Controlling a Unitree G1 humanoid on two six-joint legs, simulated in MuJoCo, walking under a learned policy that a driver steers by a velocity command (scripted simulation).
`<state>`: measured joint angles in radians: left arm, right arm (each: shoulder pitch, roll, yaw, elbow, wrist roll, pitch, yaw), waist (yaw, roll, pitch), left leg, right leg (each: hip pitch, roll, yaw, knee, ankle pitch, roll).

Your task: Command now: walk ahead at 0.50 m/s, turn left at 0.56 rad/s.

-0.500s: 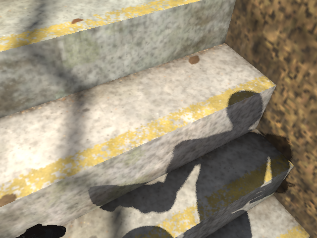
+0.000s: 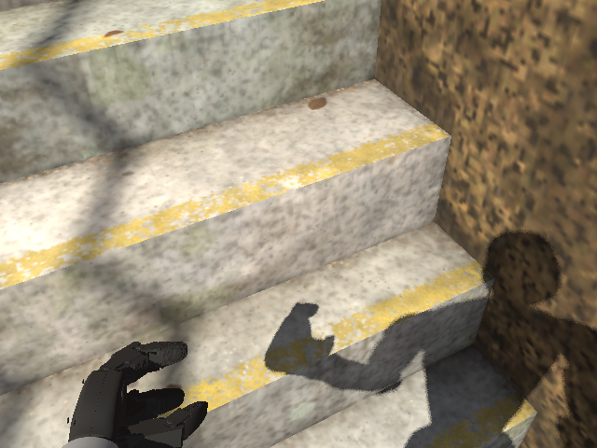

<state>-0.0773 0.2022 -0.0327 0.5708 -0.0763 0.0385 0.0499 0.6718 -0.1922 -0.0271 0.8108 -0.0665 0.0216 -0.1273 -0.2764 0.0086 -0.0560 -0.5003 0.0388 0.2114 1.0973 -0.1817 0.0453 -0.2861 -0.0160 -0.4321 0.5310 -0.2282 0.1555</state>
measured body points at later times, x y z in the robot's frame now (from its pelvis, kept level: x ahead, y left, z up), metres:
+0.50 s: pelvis -0.26 -0.08 -0.23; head -0.27 -0.09 +0.22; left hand -0.34 +0.16 -0.36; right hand -0.01 -0.21 -0.31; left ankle -0.30 +0.10 -0.79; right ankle -0.26 -0.17 -0.95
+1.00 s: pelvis -0.32 +0.02 -0.20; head -0.32 +0.05 +0.25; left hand -0.22 +0.31 -0.31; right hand -0.22 -0.22 -0.31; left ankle -0.40 +0.07 -0.95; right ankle -0.17 -0.11 -0.82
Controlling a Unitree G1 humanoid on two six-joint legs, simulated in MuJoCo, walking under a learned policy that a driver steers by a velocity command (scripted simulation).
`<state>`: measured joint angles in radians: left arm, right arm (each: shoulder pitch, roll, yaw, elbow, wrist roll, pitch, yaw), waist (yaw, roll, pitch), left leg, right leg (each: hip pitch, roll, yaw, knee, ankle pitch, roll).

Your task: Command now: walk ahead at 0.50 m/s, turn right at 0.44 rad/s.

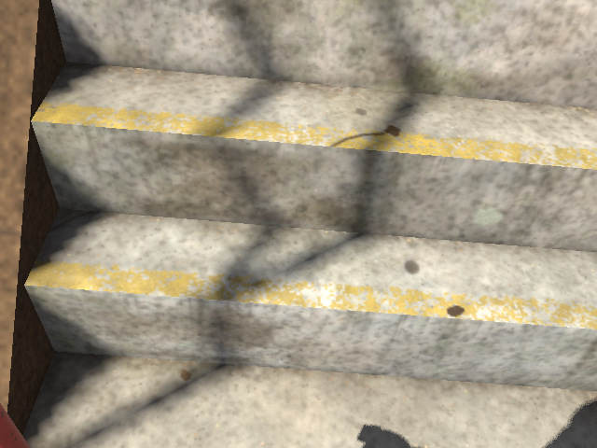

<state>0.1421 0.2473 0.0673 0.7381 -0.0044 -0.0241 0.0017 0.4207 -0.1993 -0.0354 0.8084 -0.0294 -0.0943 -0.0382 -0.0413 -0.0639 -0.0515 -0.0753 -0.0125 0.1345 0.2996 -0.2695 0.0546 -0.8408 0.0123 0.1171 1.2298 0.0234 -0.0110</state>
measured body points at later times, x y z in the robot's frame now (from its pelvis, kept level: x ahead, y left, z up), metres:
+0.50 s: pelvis +0.15 -0.03 -0.01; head +0.17 -0.05 +0.44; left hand +0.23 +0.20 -0.15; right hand +0.30 -0.28 -0.09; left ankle +0.20 +0.10 -0.47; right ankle +0.12 -0.11 -0.75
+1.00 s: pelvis +0.35 +0.01 +0.16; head +0.36 +0.05 +0.61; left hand +0.59 +0.16 +0.05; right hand +0.29 -0.22 +0.03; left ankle +0.44 +0.07 -0.54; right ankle +0.27 -0.15 -0.32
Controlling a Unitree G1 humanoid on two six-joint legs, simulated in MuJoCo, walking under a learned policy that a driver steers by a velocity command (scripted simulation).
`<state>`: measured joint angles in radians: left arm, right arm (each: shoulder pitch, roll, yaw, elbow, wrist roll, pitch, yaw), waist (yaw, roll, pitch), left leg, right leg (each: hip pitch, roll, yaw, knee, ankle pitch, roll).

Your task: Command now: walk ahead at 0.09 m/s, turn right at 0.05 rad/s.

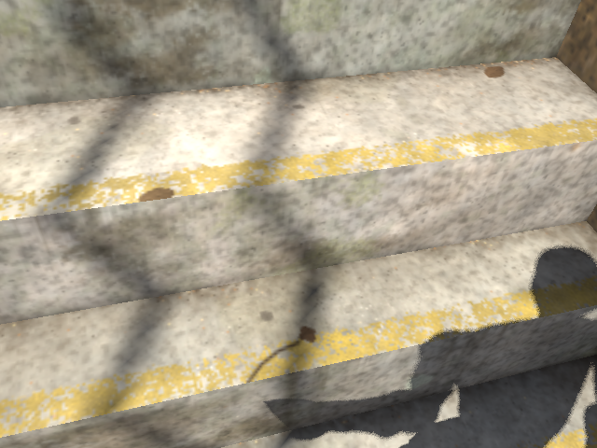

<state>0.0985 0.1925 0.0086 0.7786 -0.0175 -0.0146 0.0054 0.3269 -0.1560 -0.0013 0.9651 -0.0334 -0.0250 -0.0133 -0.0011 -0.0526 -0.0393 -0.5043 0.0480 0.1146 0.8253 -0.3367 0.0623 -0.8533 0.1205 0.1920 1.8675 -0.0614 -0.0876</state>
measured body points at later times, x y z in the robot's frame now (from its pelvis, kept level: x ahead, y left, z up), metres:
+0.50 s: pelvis +0.08 -0.01 +0.04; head +0.08 -0.02 +0.49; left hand +0.12 +0.21 -0.11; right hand +0.10 -0.23 -0.12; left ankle +0.06 +0.09 -0.70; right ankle +0.11 -0.12 -0.70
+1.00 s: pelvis +0.09 -0.04 +0.04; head +0.10 -0.04 +0.49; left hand +0.14 +0.18 -0.11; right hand +0.06 -0.27 -0.12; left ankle +0.06 +0.09 -0.70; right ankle +0.11 -0.13 -0.70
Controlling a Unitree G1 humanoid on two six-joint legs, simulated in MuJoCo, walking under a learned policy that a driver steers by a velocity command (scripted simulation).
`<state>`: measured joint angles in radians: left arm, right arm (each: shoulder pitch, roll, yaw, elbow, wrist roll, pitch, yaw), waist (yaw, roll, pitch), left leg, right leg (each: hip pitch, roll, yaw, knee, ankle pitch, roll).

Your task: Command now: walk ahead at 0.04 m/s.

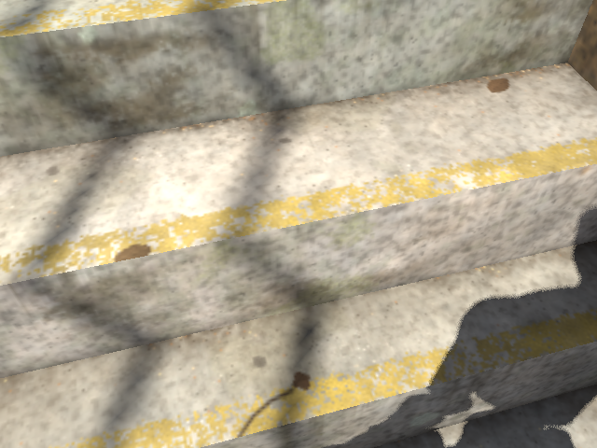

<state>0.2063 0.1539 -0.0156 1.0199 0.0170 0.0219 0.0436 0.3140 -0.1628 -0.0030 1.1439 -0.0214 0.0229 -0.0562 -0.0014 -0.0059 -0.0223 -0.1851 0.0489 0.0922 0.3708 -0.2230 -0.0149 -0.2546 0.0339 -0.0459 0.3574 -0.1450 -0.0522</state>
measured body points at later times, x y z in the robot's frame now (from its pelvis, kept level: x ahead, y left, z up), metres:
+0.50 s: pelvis +0.07 +0.00 -0.02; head +0.09 +0.00 +0.43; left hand +0.15 +0.23 -0.16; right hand +0.05 -0.25 -0.17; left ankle -0.01 +0.12 -0.73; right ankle +0.04 -0.08 -0.75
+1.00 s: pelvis +0.11 +0.05 +0.09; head +0.14 +0.04 +0.54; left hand +0.05 +0.29 -0.05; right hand +0.38 -0.06 +0.03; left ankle +0.17 +0.16 -0.52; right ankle +0.05 -0.09 -0.54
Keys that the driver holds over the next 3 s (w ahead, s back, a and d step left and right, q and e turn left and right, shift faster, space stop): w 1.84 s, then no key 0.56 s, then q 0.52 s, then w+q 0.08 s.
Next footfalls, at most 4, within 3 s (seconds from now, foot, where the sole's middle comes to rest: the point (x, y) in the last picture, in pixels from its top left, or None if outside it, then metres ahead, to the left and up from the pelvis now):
0.92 left None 0.22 0.17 -0.55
1.40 right None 0.08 -0.09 -0.78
1.86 left None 0.26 0.14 -0.56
2.50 right None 0.14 -0.28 -0.78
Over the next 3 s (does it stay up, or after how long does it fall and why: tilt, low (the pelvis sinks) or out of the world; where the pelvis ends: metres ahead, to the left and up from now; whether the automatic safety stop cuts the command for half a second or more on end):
stays up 0.08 -0.24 0.00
